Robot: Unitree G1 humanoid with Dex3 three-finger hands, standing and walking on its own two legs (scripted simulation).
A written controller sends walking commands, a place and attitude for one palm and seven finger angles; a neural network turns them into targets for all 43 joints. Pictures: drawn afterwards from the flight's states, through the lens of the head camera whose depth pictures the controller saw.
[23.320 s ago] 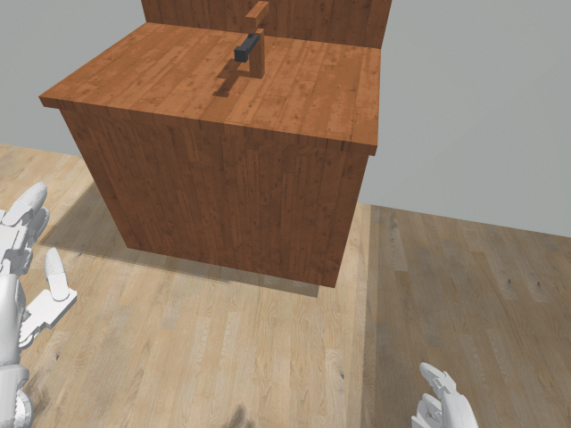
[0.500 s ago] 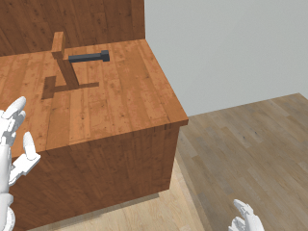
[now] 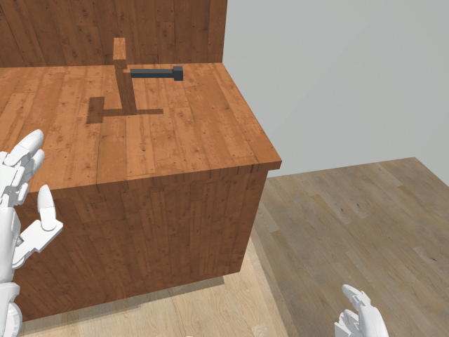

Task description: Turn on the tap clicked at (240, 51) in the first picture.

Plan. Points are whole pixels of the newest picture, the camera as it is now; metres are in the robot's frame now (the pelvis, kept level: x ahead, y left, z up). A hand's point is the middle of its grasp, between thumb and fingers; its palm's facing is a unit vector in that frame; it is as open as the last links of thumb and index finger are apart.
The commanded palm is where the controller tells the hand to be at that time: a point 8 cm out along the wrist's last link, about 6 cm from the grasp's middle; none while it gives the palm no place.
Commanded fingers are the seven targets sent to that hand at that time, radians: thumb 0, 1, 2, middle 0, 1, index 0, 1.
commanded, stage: stop stepping back and stand still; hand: left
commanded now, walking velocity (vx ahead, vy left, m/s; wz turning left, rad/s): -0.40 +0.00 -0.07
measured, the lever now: (178, 73) +0.71 +0.18 +0.15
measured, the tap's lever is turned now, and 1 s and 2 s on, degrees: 86 86 86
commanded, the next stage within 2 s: stand and check the lever's angle in 1.76 s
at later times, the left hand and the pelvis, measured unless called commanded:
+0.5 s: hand out of the picture +0.12 +0.35 +0.17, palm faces +0.36 -0.91 -0.21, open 7.5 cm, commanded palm +0.04 +0.38 +0.19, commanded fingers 0.00 0.90 0.90 -0.20 -0.30 -0.20 -0.30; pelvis -0.14 +0.11 +0.00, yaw -4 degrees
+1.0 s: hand out of the picture +0.01 +0.39 +0.17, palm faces +0.35 -0.91 -0.22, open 7.5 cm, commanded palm -0.05 +0.45 +0.19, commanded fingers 0.00 0.90 0.90 -0.20 -0.30 -0.20 -0.30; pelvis -0.22 +0.18 -0.01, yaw -2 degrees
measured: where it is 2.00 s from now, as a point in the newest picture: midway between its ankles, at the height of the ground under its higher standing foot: outside the picture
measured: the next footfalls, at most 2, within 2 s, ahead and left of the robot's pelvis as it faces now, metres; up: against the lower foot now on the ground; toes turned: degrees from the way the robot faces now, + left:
right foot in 0.30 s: -0.18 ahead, -0.05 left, +0.00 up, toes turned -4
left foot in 0.38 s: -0.02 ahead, +0.16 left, +0.00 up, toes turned -2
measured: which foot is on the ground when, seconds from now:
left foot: down 0.00-0.24, up 0.26-0.36, down 0.38-0.72, up 0.74-0.94, down 0.96-1.00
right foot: down 0.00-0.02, up 0.04-0.28, down 0.30-0.40, up 0.42-0.74, down 0.76-1.00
